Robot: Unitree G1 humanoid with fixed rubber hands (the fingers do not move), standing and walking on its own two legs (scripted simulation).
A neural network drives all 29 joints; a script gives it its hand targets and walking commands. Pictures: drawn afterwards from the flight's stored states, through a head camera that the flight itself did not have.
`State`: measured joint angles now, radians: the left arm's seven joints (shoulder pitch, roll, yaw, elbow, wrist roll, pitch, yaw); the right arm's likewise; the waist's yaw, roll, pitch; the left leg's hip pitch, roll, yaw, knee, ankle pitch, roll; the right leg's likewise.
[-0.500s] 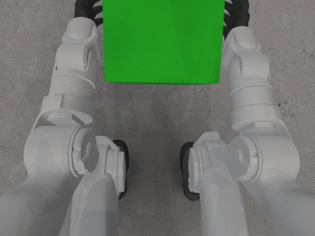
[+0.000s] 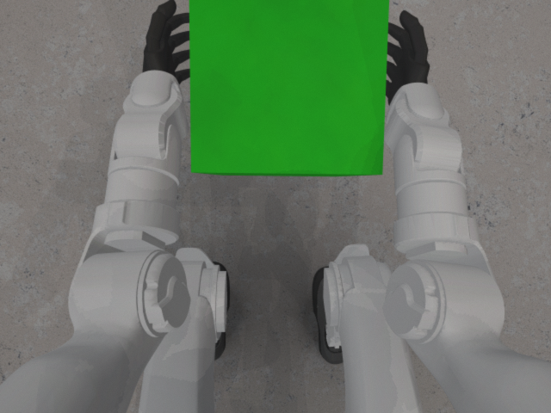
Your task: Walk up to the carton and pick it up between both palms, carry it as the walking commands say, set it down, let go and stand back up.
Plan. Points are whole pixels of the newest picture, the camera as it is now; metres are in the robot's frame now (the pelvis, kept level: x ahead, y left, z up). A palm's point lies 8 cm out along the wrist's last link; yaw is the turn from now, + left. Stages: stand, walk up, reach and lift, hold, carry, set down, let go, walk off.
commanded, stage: reach and lift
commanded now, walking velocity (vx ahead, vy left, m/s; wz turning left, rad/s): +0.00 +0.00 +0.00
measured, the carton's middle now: (283, 99) +0.52 -0.01 -0.17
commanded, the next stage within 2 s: none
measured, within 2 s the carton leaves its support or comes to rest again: neither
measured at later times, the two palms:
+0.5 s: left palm (141, 63) +0.51 +0.14 -0.03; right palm (440, 79) +0.50 -0.15 -0.02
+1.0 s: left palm (98, 45) +0.49 +0.14 +0.05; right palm (490, 68) +0.48 -0.15 +0.06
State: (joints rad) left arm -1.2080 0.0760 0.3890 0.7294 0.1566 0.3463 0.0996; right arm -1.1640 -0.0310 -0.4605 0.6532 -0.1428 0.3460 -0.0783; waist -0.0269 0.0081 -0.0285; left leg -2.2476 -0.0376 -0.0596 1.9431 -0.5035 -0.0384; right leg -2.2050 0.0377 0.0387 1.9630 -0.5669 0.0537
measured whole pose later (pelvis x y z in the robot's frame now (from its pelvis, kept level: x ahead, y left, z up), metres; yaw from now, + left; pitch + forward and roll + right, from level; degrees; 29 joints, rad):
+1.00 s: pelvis +0.01 +0.00 +0.11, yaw +0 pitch +42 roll -2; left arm -0.99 -0.03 0.44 0.67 0.26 0.40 0.05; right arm -0.94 0.07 -0.50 0.60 -0.24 0.40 -0.04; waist -0.03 0.02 -0.19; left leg -1.88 -0.03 -0.06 1.61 -0.46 -0.03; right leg -1.84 0.03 0.04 1.62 -0.51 0.05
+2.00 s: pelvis +0.05 +0.00 +0.24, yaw +1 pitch +29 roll -1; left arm -0.66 -0.13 0.41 0.58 0.30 0.37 0.02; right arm -0.60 0.17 -0.47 0.49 -0.27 0.38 -0.01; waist -0.03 0.00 -0.18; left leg -1.25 -0.02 -0.05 1.12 -0.38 -0.02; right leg -1.21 0.02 0.05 1.13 -0.42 0.04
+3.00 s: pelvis +0.08 +0.01 +0.34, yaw +1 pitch +5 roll +0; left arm -0.38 -0.19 0.33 0.44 0.33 0.50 0.01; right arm -0.37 0.19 -0.35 0.41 -0.30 0.51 0.02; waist -0.04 -0.01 -0.03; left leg -0.39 -0.01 -0.05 0.51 -0.20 -0.01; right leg -0.35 0.00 0.06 0.50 -0.23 0.03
